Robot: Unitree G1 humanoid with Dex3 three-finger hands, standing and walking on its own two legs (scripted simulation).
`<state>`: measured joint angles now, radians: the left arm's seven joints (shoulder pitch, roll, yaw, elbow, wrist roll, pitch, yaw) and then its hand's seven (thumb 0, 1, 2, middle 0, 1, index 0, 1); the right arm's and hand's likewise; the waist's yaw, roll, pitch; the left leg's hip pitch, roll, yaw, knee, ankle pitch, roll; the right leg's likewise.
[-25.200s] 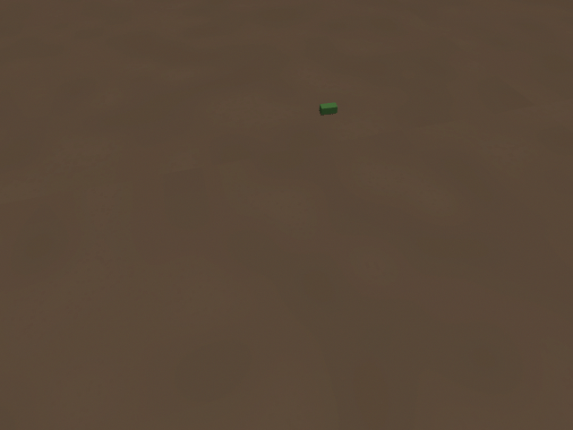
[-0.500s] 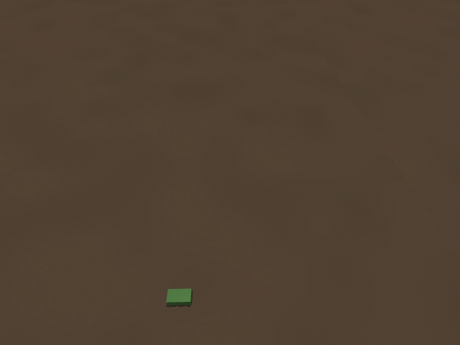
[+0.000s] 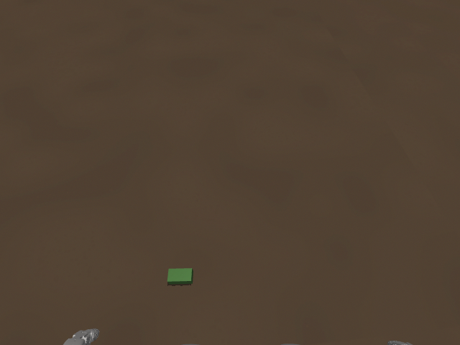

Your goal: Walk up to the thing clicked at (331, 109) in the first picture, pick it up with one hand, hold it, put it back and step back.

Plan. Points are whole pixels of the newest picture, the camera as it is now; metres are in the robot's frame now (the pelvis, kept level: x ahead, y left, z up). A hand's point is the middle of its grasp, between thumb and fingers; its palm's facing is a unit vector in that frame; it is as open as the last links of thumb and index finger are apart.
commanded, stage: walk up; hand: left
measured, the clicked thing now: (180, 276) +0.42 +0.25 -0.76
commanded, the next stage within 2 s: none
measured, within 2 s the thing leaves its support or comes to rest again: neither
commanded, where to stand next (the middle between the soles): +0.03 +0.02 m, yaw +0 degrees
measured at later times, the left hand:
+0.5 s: hand out of the picture +0.03 +0.32 -0.18, palm faces -0.06 -0.94 -0.34, open 7.4 cm
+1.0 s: hand out of the picture -0.08 +0.29 -0.14, palm faces -0.03 -0.92 -0.40, open 7.4 cm
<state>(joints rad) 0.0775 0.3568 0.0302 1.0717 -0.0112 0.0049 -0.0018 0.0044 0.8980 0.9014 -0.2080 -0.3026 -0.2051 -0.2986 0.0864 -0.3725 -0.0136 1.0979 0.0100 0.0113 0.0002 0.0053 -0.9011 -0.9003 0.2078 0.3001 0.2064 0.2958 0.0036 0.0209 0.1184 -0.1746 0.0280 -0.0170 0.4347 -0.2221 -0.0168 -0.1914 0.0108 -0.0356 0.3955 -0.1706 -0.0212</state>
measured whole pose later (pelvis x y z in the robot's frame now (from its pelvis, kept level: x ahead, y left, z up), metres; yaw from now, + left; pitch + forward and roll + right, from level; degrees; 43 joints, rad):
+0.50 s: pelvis -0.09 +0.07 -0.01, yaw -2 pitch -1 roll -2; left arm 0.08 0.40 0.06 0.88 0.01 0.09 0.02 0.00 0.90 0.90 -0.21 -0.30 -0.20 -0.30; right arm 0.16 -0.34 -0.05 0.92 -0.02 0.03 -0.04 0.01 -0.90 -0.90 0.21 0.30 0.21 0.30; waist 0.00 -0.05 0.21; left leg -0.26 0.00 0.02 0.57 -0.30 0.05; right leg -0.43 0.11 0.14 1.08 -0.47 0.01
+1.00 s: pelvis -0.22 +0.03 -0.01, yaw -1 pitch -1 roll +1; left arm 0.12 0.35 0.07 0.73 0.05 0.07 0.00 0.01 0.90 0.90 -0.21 -0.30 -0.21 -0.30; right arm 0.16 -0.41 -0.04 0.86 0.00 0.02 -0.06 0.01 -0.90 -0.90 0.21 0.30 0.21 0.30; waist 0.03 0.00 0.18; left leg -0.36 -0.06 -0.09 1.00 -0.54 -0.02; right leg -0.36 0.02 -0.02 0.59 -0.22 -0.06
